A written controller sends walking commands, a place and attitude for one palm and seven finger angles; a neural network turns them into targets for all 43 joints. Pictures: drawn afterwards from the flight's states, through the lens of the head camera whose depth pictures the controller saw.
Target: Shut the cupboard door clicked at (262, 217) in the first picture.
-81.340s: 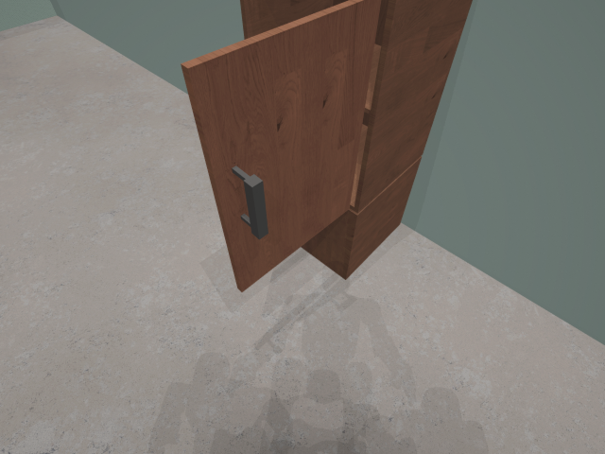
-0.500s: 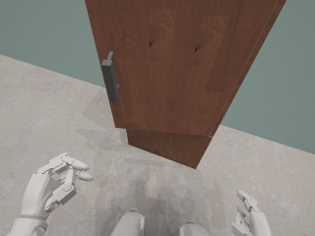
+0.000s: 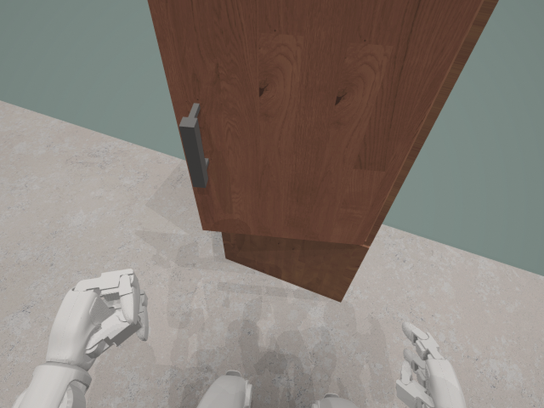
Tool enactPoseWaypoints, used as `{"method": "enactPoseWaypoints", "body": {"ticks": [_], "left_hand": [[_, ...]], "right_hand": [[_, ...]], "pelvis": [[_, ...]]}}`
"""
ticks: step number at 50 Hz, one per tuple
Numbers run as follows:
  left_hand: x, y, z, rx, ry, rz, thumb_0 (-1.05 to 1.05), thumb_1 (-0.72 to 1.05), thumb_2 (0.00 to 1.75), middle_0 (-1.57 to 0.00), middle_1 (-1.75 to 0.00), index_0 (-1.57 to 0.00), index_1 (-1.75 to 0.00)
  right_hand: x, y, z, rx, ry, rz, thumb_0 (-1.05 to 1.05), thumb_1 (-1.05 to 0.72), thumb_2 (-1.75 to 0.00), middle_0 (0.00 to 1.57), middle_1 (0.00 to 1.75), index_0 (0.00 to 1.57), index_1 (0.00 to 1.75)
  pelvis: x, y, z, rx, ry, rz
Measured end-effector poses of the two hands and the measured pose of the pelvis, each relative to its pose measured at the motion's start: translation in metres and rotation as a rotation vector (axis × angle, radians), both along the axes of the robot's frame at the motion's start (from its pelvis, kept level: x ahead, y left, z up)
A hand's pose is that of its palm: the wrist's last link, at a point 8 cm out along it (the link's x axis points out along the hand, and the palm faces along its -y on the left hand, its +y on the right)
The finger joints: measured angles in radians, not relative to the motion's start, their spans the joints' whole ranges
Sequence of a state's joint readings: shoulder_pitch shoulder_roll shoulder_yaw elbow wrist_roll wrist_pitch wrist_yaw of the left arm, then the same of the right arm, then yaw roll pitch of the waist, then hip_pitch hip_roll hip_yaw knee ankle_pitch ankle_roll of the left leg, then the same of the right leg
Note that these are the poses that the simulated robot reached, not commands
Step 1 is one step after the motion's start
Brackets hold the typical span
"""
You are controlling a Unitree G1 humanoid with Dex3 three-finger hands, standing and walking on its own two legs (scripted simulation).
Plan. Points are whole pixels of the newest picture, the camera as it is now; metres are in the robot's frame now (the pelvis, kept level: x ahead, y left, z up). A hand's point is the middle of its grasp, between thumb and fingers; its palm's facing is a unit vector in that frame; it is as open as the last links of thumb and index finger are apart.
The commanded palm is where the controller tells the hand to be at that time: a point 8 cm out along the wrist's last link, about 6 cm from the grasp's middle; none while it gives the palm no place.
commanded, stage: raise the hand and make a fist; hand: left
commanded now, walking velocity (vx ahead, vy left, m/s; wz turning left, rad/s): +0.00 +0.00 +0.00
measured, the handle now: (198, 146) +0.53 +0.18 +0.06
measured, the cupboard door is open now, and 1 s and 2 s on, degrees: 17 17 17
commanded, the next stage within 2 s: bring the fist close to the handle in 0.52 s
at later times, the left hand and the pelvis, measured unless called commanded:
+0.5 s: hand (159, 312) +0.23 +0.16 +0.07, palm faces -0.03 -1.00 -0.04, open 3.1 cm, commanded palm +0.21 +0.22 +0.07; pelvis +0.00 -0.02 +0.00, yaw +0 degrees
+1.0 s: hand (180, 257) +0.30 +0.15 +0.07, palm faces -0.06 -1.00 -0.03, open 3.1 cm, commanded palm +0.29 +0.21 +0.07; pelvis +0.01 -0.02 +0.01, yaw +0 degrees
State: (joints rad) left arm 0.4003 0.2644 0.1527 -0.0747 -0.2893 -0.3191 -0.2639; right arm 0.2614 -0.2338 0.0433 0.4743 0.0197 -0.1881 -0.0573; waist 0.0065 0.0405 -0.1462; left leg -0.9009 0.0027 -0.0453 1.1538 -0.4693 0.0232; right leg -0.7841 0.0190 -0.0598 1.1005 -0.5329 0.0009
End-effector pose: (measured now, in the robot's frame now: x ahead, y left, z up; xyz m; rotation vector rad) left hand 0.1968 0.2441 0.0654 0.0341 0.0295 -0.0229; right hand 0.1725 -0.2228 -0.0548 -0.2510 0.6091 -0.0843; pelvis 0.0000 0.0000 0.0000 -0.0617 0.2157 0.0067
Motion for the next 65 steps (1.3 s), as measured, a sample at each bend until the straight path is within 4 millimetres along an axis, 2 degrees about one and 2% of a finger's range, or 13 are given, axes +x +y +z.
{"method": "enactPoseWaypoints", "body": {"ticks": [10,19,35,44,53,65], "left_hand": [[0.008,-0.014,0.009,0.008,-0.008,-0.008,0.02,0.9,0.9,-1.3,-1.5,-1.3,-1.49],[0.009,-0.024,0.006,0.002,-0.003,-0.008,0.02,0.9,0.9,-1.3,-1.5,-1.3,-1.49],[0.014,-0.029,0.007,0.011,-0.013,-0.009,0.02,0.9,0.9,-1.3,-1.5,-1.3,-1.5],[0.059,-0.031,0.005,-0.004,-0.046,-0.028,0.02,0.9,0.9,-1.3,-1.5,-1.3,-1.5],[0.096,-0.035,0.009,-0.013,-0.032,-0.022,0.02,0.9,0.9,-1.3,-1.5,-1.3,-1.5],[0.142,-0.037,0.007,-0.016,-0.051,-0.017,0.02,0.9,0.9,-1.3,-1.5,-1.3,-1.5]], "right_hand": [[-0.011,-0.019,-0.004,0.003,0.03,-0.038,0.01,-0.9,-0.9,0.2,0.3,0.2,0.3],[-0.011,-0.031,-0.007,0.007,0.034,-0.051,0.01,-0.9,-0.9,0.2,0.3,0.2,0.3],[-0.001,-0.03,-0.01,0.021,0.026,-0.039,0.01,-0.9,-0.9,0.2,0.3,0.2,0.3],[-0.005,-0.029,-0.018,0.013,0.064,-0.045,0.01,-0.9,-0.9,0.2,0.3,0.2,0.3],[-0.023,-0.032,-0.018,0.018,0.127,-0.082,0.01,-0.9,-0.9,0.2,0.3,0.2,0.3],[-0.045,-0.042,-0.028,-0.006,0.234,-0.123,0.01,-0.9,-0.9,0.2,0.3,0.2,0.3]], "pelvis": [[0.002,-0.01,0.004,0.015,-0.01,-0.004],[0.003,-0.018,0.004,0.027,-0.008,-0.01],[0.005,-0.021,0.002,0.03,-0.001,-0.008],[0.003,-0.02,0.0,0.027,0.009,-0.007],[0.006,-0.017,0.008,0.038,0.01,-0.02],[0.005,-0.015,0.007,0.039,0.029,-0.026]]}}
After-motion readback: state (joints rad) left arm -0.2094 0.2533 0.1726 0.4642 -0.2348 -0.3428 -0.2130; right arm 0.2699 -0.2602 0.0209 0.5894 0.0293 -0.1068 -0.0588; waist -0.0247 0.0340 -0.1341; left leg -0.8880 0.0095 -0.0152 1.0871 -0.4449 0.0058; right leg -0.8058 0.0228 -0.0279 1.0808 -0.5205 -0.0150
